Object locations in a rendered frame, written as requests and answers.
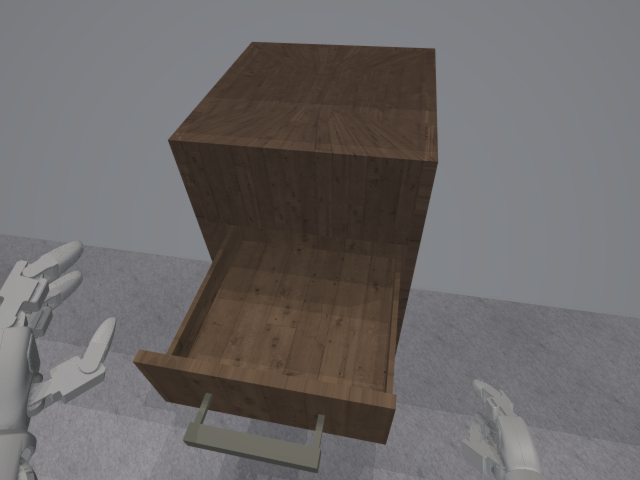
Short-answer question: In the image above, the robot right hand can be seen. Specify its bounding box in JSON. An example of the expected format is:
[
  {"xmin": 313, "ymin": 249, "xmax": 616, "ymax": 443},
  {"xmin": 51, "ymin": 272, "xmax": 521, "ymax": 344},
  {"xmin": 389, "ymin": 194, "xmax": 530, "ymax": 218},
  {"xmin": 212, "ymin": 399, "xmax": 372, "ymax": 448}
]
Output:
[{"xmin": 463, "ymin": 379, "xmax": 542, "ymax": 480}]

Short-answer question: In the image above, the cabinet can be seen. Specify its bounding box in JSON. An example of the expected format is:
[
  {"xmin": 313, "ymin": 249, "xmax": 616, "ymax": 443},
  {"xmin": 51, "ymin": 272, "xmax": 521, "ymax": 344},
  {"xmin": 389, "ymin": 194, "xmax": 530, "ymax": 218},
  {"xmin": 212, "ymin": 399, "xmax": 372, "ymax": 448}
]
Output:
[{"xmin": 168, "ymin": 42, "xmax": 438, "ymax": 355}]

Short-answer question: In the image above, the drawer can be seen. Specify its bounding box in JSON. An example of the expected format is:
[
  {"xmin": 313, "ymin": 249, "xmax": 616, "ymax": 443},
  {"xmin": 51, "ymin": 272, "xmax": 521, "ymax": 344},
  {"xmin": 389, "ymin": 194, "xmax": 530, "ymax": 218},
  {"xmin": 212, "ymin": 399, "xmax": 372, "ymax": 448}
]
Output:
[{"xmin": 132, "ymin": 225, "xmax": 402, "ymax": 445}]

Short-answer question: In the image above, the handle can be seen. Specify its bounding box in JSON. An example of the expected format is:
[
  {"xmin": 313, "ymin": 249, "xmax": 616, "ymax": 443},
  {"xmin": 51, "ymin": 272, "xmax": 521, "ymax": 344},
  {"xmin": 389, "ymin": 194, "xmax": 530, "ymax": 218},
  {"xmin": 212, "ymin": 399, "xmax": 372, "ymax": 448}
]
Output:
[{"xmin": 183, "ymin": 393, "xmax": 325, "ymax": 473}]

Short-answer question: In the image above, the left robot forearm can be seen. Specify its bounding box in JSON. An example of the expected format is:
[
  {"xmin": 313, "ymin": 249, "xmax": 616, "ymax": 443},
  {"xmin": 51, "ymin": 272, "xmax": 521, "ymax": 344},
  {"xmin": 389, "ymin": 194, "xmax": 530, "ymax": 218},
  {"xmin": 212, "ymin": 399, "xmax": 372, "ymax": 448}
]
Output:
[{"xmin": 0, "ymin": 429, "xmax": 38, "ymax": 480}]

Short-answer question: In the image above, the robot left hand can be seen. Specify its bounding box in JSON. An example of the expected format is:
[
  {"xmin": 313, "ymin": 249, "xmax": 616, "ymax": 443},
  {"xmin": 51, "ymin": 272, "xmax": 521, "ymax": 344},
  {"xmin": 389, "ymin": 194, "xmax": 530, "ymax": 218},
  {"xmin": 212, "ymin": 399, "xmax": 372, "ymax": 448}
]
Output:
[{"xmin": 0, "ymin": 241, "xmax": 117, "ymax": 430}]

